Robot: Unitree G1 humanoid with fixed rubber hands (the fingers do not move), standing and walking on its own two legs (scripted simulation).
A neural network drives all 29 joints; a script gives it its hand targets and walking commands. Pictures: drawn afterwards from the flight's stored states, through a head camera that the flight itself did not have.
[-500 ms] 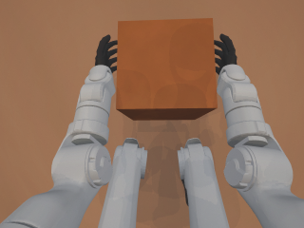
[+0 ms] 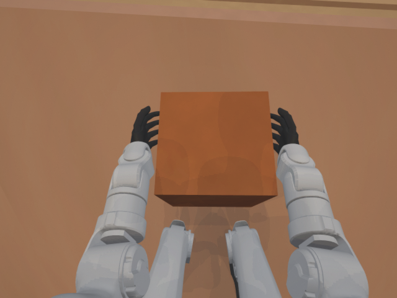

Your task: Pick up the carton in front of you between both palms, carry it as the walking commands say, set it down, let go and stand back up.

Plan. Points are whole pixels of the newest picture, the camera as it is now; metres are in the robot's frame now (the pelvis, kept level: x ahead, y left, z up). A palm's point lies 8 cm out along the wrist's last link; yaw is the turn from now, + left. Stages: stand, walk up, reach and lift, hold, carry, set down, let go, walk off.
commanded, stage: reach and lift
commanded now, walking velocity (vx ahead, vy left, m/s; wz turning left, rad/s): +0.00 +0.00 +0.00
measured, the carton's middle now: (212, 158) +0.42 -0.01 -0.12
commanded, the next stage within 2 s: hold in 1.84 s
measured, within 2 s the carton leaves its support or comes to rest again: neither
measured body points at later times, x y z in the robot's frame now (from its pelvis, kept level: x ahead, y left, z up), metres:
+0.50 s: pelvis +0.05 +0.00 +0.14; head +0.12 +0.00 +0.59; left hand +0.39 +0.15 +0.10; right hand +0.39 -0.16 +0.10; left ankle +0.08 +0.13 -0.54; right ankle +0.08 -0.13 -0.54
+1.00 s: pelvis +0.06 +0.00 +0.20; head +0.02 +0.00 +0.65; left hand +0.36 +0.15 +0.21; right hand +0.36 -0.15 +0.21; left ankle +0.08 +0.13 -0.54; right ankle +0.08 -0.13 -0.54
